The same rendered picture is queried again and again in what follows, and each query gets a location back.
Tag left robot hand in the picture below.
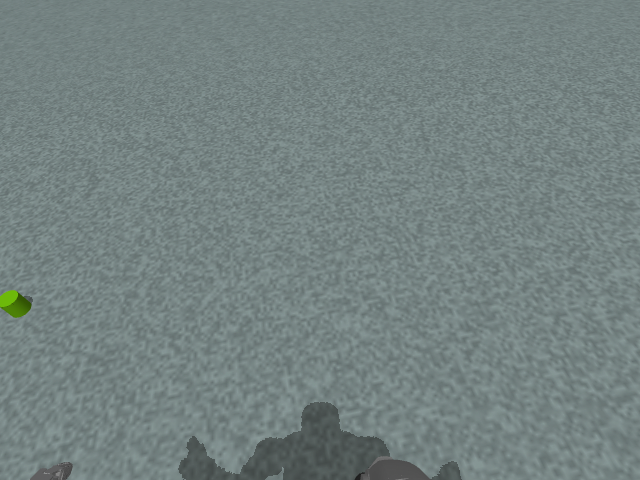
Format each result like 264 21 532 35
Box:
29 462 73 480

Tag tin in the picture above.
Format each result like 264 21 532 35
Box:
0 290 31 318

